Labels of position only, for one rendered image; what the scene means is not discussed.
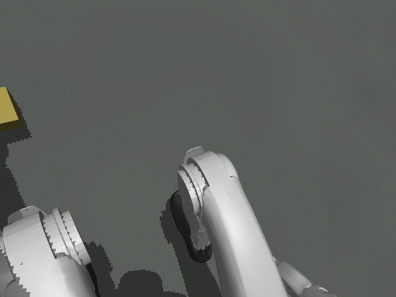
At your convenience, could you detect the right robot hand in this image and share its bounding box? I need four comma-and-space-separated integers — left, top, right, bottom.
273, 257, 313, 297

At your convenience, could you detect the carton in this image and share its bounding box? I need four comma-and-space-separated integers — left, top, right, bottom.
0, 87, 24, 132

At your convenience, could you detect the right robot arm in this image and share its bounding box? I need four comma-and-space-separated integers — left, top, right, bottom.
302, 285, 337, 297

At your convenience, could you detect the left robot foot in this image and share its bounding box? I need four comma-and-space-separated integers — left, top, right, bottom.
86, 263, 101, 297

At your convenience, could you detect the right robot foot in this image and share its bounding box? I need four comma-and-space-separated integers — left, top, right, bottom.
170, 190, 212, 263

